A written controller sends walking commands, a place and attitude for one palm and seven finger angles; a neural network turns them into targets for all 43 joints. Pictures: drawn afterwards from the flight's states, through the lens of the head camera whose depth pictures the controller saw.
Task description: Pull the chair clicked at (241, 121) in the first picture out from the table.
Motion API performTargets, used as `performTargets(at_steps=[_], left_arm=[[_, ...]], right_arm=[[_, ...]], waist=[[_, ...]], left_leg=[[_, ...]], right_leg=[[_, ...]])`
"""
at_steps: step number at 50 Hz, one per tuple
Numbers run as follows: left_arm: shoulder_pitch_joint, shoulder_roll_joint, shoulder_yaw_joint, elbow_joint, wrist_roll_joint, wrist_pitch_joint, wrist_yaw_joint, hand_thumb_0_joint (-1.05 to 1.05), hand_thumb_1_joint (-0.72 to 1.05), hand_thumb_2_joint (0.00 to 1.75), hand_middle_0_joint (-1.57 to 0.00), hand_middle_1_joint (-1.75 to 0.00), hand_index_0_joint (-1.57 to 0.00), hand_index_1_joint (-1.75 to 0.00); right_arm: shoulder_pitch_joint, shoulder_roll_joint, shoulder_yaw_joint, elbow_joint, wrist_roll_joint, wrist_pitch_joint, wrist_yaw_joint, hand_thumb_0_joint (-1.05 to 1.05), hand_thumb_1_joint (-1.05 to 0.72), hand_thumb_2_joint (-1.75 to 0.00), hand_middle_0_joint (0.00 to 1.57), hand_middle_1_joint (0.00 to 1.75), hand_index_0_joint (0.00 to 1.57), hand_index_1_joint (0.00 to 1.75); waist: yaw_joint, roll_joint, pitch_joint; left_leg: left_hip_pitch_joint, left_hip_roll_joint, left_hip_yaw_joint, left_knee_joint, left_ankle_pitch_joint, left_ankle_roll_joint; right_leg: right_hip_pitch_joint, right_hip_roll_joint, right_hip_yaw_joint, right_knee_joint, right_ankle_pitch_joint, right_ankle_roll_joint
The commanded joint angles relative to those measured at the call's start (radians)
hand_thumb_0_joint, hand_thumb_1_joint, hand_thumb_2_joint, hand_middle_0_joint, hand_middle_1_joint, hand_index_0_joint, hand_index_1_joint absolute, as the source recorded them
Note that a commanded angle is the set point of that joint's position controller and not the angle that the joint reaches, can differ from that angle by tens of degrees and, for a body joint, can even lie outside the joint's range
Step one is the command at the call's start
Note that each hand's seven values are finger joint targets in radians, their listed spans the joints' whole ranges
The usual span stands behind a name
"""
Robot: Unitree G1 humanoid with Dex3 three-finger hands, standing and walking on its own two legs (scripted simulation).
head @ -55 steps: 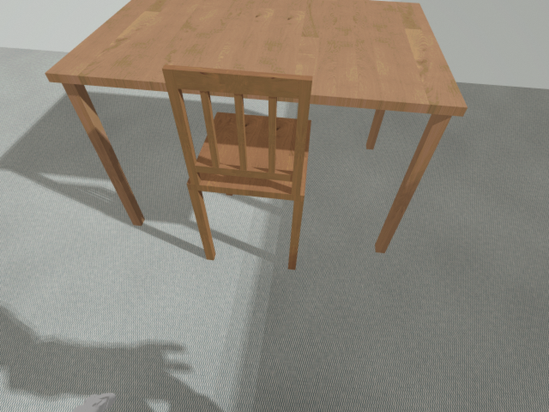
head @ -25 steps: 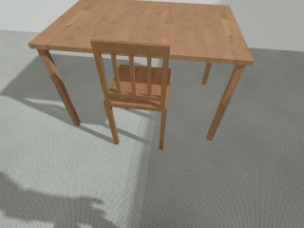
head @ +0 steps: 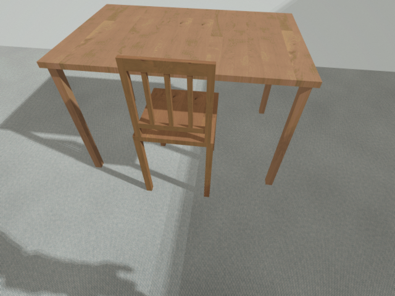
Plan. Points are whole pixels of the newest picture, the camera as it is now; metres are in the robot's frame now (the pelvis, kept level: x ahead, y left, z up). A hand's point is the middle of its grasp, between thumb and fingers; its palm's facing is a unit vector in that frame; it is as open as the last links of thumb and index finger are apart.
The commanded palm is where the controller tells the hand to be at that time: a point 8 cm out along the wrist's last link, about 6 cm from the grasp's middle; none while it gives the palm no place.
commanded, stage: look at it before walking up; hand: left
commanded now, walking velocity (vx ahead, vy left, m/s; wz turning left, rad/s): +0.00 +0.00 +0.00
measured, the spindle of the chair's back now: (169, 101) +0.83 +0.17 -0.10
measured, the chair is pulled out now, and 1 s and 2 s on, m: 0.00 0.00 0.00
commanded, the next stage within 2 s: take the last steps up to it in 0.34 s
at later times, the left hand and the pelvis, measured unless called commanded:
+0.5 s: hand out of the picture +0.07 +0.24 -0.16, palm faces -0.01 -0.94 -0.33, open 7.4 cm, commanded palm none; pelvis +0.00 +0.00 +0.00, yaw +0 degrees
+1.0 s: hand out of the picture +0.13 +0.16 -0.19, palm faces +0.02 -0.98 -0.20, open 7.4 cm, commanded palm none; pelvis +0.12 -0.02 -0.02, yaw -2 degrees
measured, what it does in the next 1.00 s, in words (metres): walks ahead: right foot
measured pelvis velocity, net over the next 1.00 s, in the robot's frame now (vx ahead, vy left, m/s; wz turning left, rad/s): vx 0.12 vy -0.02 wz -0.03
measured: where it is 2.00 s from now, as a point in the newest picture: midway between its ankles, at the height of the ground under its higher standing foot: (199, 277)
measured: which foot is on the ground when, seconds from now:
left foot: down 0.00-0.94, up 0.96-1.00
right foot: down 0.00-0.76, up 0.78-0.92, down 0.94-1.00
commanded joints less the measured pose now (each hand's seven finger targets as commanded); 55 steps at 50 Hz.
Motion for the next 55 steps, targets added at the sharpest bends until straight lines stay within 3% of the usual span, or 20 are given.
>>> performTargets(at_steps=[1, 23, 25, 27, 29, 33, 36, 38, 39, 41, 43, 44, 45, 46, 47, 48, 50, 51, 53, 55], left_arm=[[-0.039, 0.201, 0.041, -0.06, 0.002, -0.024, 0.011, 0.0, 0.9, 0.9, -0.2, -0.3, -0.2, -0.3], [-0.034, 0.206, 0.043, -0.049, 0.001, -0.027, 0.01, 0.0, 0.9, 0.9, -0.2, -0.3, -0.2, -0.3], [0.036, 0.093, 0.022, -0.021, 0.003, -0.009, 0.013, 0.0, 0.9, 0.9, -0.2, -0.3, -0.2, -0.3], [0.063, 0.097, 0.025, -0.015, 0.008, 0.004, 0.006, 0.0, 0.9, 0.9, -0.2, -0.3, -0.2, -0.3], [0.084, 0.106, 0.033, -0.021, 0.011, 0.007, -0.002, 0.0, 0.9, 0.9, -0.2, -0.3, -0.2, -0.3], [0.125, 0.085, 0.046, -0.033, 0.009, 0.001, -0.008, 0.0, 0.9, 0.9, -0.2, -0.3, -0.2, -0.3], [0.135, 0.043, 0.05, -0.047, 0.01, -0.009, -0.011, 0.0, 0.9, 0.9, -0.2, -0.3, -0.2, -0.3], [0.121, -0.006, 0.049, -0.063, 0.012, -0.019, -0.014, 0.0, 0.9, 0.9, -0.2, -0.3, -0.2, -0.3], [0.083, -0.026, 0.044, -0.082, 0.013, -0.027, -0.014, 0.0, 0.9, 0.9, -0.2, -0.3, -0.2, -0.3], [0.015, -0.037, 0.047, -0.114, 0.01, -0.039, -0.014, 0.0, 0.9, 0.9, -0.2, -0.3, -0.2, -0.3], [0.039, -0.064, 0.052, -0.108, 0.006, -0.047, -0.019, 0.0, 0.9, 0.9, -0.2, -0.3, -0.2, -0.3], [0.109, -0.078, 0.055, -0.083, 0.007, -0.05, -0.024, 0.0, 0.9, 0.9, -0.2, -0.3, -0.2, -0.3], [0.25, -0.074, 0.063, -0.038, 0.01, -0.052, -0.027, 0.0, 0.9, 0.9, -0.2, -0.3, -0.2, -0.3], [0.416, 0.0, 0.083, 0.011, 0.016, -0.059, -0.015, 0.0, 0.9, 0.9, -0.2, -0.3, -0.2, -0.3], [0.546, 0.085, 0.102, 0.051, 0.01, -0.07, 0.001, 0.0, 0.9, 0.9, -0.2, -0.3, -0.2, -0.3], [0.534, 0.079, 0.095, 0.058, -0.001, -0.069, 0.009, 0.0, 0.9, 0.9, -0.2, -0.3, -0.2, -0.3], [0.407, 0.013, 0.086, 0.023, 0.002, -0.07, 0.018, 0.0, 0.9, 0.9, -0.2, -0.3, -0.2, -0.3], [0.362, -0.022, 0.073, 0.01, 0.008, -0.07, 0.021, 0.0, 0.9, 0.9, -0.2, -0.3, -0.2, -0.3], [0.346, -0.067, 0.059, 0.007, 0.014, -0.076, 0.024, 0.0, 0.9, 0.9, -0.2, -0.3, -0.2, -0.3], [0.338, -0.063, 0.059, 0.009, 0.017, -0.084, 0.026, 0.0, 0.9, 0.9, -0.2, -0.3, -0.2, -0.3]], right_arm=[[-0.034, -0.192, -0.038, -0.053, 0.002, -0.02, -0.013, 0.0, -0.9, -0.9, 0.2, 0.3, 0.2, 0.3], [-0.041, -0.198, -0.039, -0.051, 0.003, -0.023, -0.015, 0.0, -0.9, -0.9, 0.2, 0.3, 0.2, 0.3], [0.027, -0.077, -0.013, -0.023, -0.004, -0.007, -0.01, 0.0, -0.9, -0.9, 0.2, 0.3, 0.2, 0.3], [0.054, -0.075, -0.015, -0.016, -0.011, 0.003, -0.005, 0.0, -0.9, -0.9, 0.2, 0.3, 0.2, 0.3], [0.069, -0.076, -0.02, -0.021, -0.014, 0.005, -0.003, 0.0, -0.9, -0.9, 0.2, 0.3, 0.2, 0.3], [0.119, -0.055, -0.027, -0.032, -0.014, -0.009, -0.006, 0.0, -0.9, -0.9, 0.2, 0.3, 0.2, 0.3], [0.182, -0.059, -0.037, -0.024, -0.01, -0.023, -0.012, 0.0, -0.9, -0.9, 0.2, 0.3, 0.2, 0.3], [0.252, -0.084, -0.052, -0.009, -0.009, -0.032, -0.019, 0.0, -0.9, -0.9, 0.2, 0.3, 0.2, 0.3], [0.303, -0.083, -0.057, 0.001, -0.009, -0.038, -0.025, 0.0, -0.9, -0.9, 0.2, 0.3, 0.2, 0.3], [0.372, -0.054, -0.058, 0.021, -0.011, -0.049, -0.031, 0.0, -0.9, -0.9, 0.2, 0.3, 0.2, 0.3], [0.339, -0.033, -0.055, 0.017, -0.015, -0.053, -0.035, 0.0, -0.9, -0.9, 0.2, 0.3, 0.2, 0.3], [0.291, -0.027, -0.053, 0.01, -0.013, -0.051, -0.035, 0.0, -0.9, -0.9, 0.2, 0.3, 0.2, 0.3], [0.234, -0.025, -0.052, -0.002, -0.005, -0.051, -0.033, 0.0, -0.9, -0.9, 0.2, 0.3, 0.2, 0.3], [0.215, 0.018, -0.049, -0.027, 0.012, -0.06, -0.025, 0.0, -0.9, -0.9, 0.2, 0.3, 0.2, 0.3], [0.159, 0.07, -0.038, -0.073, 0.011, -0.069, -0.018, 0.0, -0.9, -0.9, 0.2, 0.3, 0.2, 0.3], [0.158, 0.039, -0.052, -0.071, 0.004, -0.065, -0.019, 0.0, -0.9, -0.9, 0.2, 0.3, 0.2, 0.3], [0.121, 0.081, -0.057, -0.056, 0.002, -0.059, -0.014, 0.0, -0.9, -0.9, 0.2, 0.3, 0.2, 0.3], [0.111, 0.096, -0.055, -0.049, -0.002, -0.051, -0.009, 0.0, -0.9, -0.9, 0.2, 0.3, 0.2, 0.3], [0.135, 0.127, -0.057, -0.041, -0.01, -0.034, -0.001, 0.0, -0.9, -0.9, 0.2, 0.3, 0.2, 0.3], [0.142, 0.143, -0.059, -0.049, -0.009, -0.024, 0.008, 0.0, -0.9, -0.9, 0.2, 0.3, 0.2, 0.3]], waist=[[-0.003, -0.016, -0.03], [-0.001, -0.01, -0.047], [-0.001, -0.032, -0.062], [0.002, -0.045, 0.009], [0.006, -0.05, 0.063], [0.001, -0.05, 0.121], [-0.016, 0.036, 0.123], [-0.036, 0.162, 0.121], [-0.058, 0.202, 0.127], [-0.085, 0.189, 0.138], [-0.053, 0.151, 0.102], [-0.007, 0.128, 0.071], [0.067, 0.056, 0.001], [0.127, -0.14, -0.098], [0.159, -0.349, -0.098], [0.13, -0.225, -0.092], [0.091, -0.09, 0.046], [0.067, -0.067, 0.118], [0.03, -0.057, 0.136], [0.008, -0.08, 0.109]], left_leg=[[-0.004, 0.104, -0.094, -0.064, 0.055, 0.032], [0.014, 0.111, -0.095, -0.069, 0.093, 0.03], [0.011, 0.097, -0.066, -0.04, -0.029, 0.016], [-0.051, 0.074, -0.054, -0.028, -0.229, 0.021], [-0.108, 0.065, -0.049, -0.009, -0.325, 0.026], [-0.146, 0.06, -0.041, 0.045, -0.315, 0.043], [-0.082, 0.12, -0.111, 0.008, -0.301, 0.08], [0.023, 0.231, -0.247, -0.079, -0.268, 0.148], [0.115, 0.284, -0.317, -0.105, -0.132, 0.194], [0.232, 0.336, -0.322, -0.083, 0.203, 0.25], [0.184, 0.308, -0.213, -0.024, 0.334, 0.22], [0.086, 0.259, -0.125, 0.031, 0.304, 0.175], [-0.036, 0.19, -0.025, 0.193, 0.272, 0.125], [-0.236, 0.1, 0.064, 0.424, 0.12, 0.074], [-0.453, -0.003, 0.113, 0.667, -0.314, 0.036], [-0.498, 0.026, 0.025, 0.808, -0.365, 0.043], [-0.552, 0.09, 0.015, 0.881, -0.249, 0.045], [-0.556, 0.112, 0.01, 0.874, -0.209, 0.037], [-0.523, 0.112, 0.036, 0.828, -0.145, 0.019], [-0.508, 0.107, 0.068, 0.751, -0.1, 0.008]], right_leg=[[-0.024, -0.116, 0.108, -0.082, 0.036, -0.024], [-0.004, -0.117, 0.103, -0.082, 0.091, -0.024], [-0.005, -0.109, 0.104, -0.078, -0.067, -0.013], [-0.058, -0.104, 0.131, -0.093, -0.284, -0.025], [-0.097, -0.103, 0.159, -0.102, -0.39, -0.041], [-0.129, -0.101, 0.182, -0.057, -0.389, -0.077], [-0.191, -0.05, 0.105, 0.081, -0.284, -0.071], [-0.304, 0.01, -0.016, 0.284, -0.193, -0.045], [-0.406, 0.018, -0.057, 0.368, -0.24, -0.032], [-0.528, -0.028, -0.045, 0.452, -0.355, -0.027], [-0.41, -0.05, -0.06, 0.354, -0.345, -0.033], [-0.238, -0.038, -0.094, 0.233, -0.25, -0.036], [0.006, -0.014, -0.122, 0.102, -0.072, -0.04], [0.271, -0.152, 0.073, 0.03, -0.041, -0.08], [0.372, -0.388, 0.424, -0.101, 0.134, -0.156], [0.363, -0.427, 0.465, -0.106, 0.2, -0.207], [0.21, -0.395, 0.36, -0.109, 0.178, -0.231], [0.122, -0.372, 0.293, -0.127, 0.189, -0.217], [0.052, -0.317, 0.168, -0.149, 0.286, -0.187], [0.057, -0.277, 0.072, -0.158, 0.356, -0.174]])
